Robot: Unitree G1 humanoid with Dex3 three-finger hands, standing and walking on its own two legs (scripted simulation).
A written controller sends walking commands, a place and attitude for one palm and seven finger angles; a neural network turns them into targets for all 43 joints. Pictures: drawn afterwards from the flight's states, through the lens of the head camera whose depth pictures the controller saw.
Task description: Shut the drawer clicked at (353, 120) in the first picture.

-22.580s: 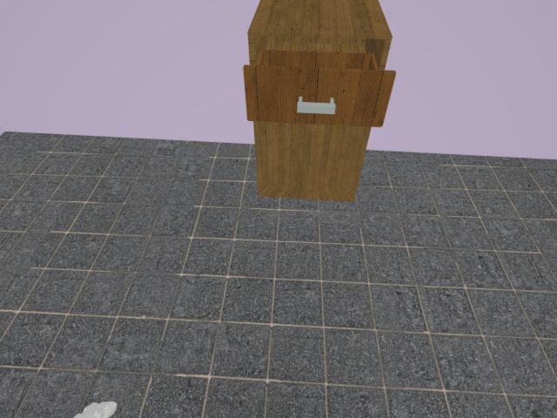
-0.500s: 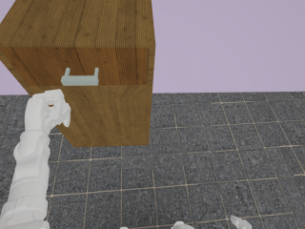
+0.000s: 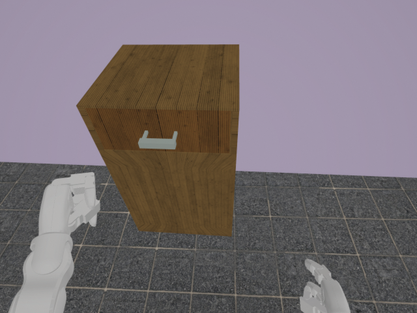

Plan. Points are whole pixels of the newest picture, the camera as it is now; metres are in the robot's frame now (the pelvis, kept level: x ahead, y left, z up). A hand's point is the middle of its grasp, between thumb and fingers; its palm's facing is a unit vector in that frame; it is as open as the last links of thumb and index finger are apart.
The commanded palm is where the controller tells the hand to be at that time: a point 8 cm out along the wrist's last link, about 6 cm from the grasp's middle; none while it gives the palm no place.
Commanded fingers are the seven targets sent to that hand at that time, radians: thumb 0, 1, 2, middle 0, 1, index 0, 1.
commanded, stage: draw the hand back to the body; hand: left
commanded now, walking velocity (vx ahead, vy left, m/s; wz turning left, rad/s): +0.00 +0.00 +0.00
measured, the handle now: (159, 138) +0.62 +0.22 -0.06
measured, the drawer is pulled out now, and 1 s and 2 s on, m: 0.00 0.00 0.00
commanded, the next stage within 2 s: step back with the hand held close in 0.48 s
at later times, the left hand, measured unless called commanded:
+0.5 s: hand (49, 247) +0.16 +0.23 +0.16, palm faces +0.42 -0.81 -0.41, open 3.3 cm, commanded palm +0.12 +0.26 +0.18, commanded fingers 0.00 0.90 0.90 -1.40 -1.60 -1.40 -1.60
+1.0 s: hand (37, 252) +0.16 +0.25 +0.16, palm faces +0.30 -0.80 -0.51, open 3.3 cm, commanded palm +0.10 +0.29 +0.18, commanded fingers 0.00 0.90 0.90 -1.40 -1.60 -1.40 -1.60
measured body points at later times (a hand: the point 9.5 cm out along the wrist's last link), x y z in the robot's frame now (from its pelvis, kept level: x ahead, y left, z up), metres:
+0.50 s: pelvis -0.01 -0.02 +0.01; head -0.03 -0.05 +0.45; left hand +0.14 +0.27 +0.19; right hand +0.18 -0.23 -0.08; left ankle -0.04 +0.09 -0.74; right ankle +0.00 -0.12 -0.74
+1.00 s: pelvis -0.03 +0.01 +0.00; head -0.01 +0.00 +0.45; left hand +0.14 +0.29 +0.18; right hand +0.13 -0.24 -0.09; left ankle -0.04 +0.09 -0.74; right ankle +0.00 -0.12 -0.74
